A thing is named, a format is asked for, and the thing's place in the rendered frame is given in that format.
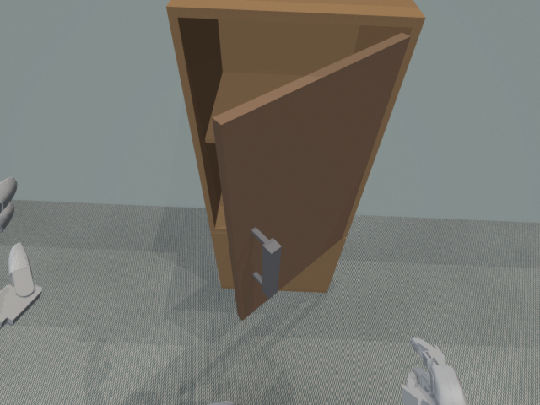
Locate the cupboard door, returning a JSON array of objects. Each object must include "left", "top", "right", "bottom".
[{"left": 212, "top": 33, "right": 411, "bottom": 321}]

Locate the left robot hand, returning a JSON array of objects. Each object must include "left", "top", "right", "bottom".
[{"left": 0, "top": 177, "right": 42, "bottom": 329}]

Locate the handle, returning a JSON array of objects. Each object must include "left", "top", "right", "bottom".
[{"left": 251, "top": 227, "right": 282, "bottom": 299}]

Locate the right robot hand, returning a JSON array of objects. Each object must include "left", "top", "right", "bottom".
[{"left": 402, "top": 337, "right": 468, "bottom": 405}]

